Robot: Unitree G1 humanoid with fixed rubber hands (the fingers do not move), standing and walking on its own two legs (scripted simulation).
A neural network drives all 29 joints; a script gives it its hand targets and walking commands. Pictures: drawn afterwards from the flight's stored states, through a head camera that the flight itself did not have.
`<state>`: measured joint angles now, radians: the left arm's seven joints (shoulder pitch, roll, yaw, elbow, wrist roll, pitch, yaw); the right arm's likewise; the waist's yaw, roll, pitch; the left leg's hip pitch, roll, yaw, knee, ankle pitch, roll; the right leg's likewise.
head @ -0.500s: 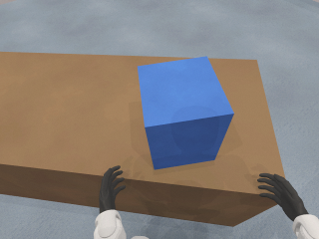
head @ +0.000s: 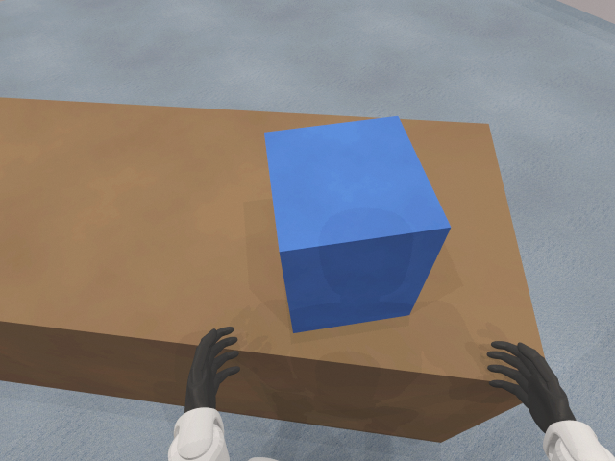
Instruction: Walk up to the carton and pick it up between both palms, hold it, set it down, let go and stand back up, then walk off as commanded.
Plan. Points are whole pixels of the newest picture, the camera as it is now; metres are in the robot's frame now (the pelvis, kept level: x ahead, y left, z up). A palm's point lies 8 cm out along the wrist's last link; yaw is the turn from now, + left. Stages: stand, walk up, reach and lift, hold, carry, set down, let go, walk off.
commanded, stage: set down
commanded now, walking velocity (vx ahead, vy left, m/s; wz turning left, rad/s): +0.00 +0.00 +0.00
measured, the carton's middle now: (342, 231) +0.44 +0.04 -0.01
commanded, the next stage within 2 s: let go in 1.40 s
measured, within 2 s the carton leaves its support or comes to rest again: neither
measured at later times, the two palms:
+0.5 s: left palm (202, 403) +0.17 +0.19 -0.04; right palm (540, 406) +0.23 -0.24 -0.06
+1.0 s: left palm (201, 408) +0.17 +0.20 -0.07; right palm (533, 404) +0.23 -0.23 -0.05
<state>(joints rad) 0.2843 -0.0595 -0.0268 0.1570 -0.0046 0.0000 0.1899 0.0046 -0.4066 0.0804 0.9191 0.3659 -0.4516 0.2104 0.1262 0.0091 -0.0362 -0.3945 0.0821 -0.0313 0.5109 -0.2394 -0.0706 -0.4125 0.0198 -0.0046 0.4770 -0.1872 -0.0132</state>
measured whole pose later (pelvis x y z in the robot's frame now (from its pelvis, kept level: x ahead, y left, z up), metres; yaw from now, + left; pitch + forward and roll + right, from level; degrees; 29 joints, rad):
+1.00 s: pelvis +0.02 +0.00 +0.00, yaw +0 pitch +0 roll -1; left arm 0.28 0.07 -0.03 0.27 0.00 0.17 0.06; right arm 0.01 -0.27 0.02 0.90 0.21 -0.34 0.02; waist 0.10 -0.05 0.05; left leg -0.22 0.08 -0.03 0.51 -0.29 -0.07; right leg -0.24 0.02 0.00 0.48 -0.24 -0.01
